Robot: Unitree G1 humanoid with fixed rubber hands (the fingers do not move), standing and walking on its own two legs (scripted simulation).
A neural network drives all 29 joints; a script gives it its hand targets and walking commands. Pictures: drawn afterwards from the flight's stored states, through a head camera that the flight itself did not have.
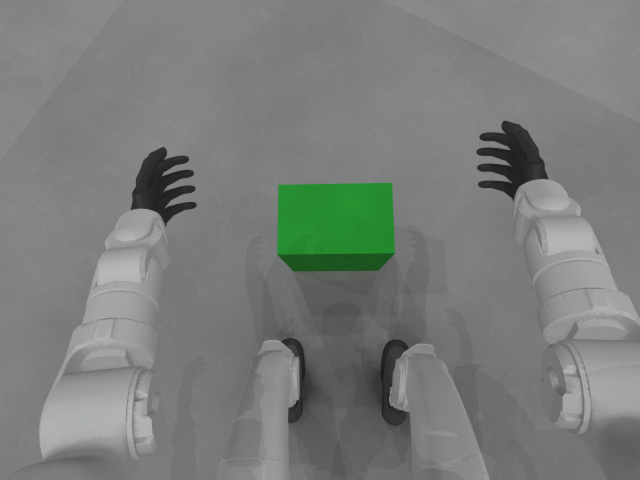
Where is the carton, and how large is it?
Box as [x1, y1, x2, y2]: [277, 183, 394, 270]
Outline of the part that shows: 391,183 278,185 277,254 293,270 378,270 394,253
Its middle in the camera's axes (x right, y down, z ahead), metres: +0.04 -0.02 +0.93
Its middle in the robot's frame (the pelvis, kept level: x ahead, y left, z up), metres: +0.48 +0.03 -0.53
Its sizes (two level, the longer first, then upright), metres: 0.232 0.145 0.297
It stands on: the floor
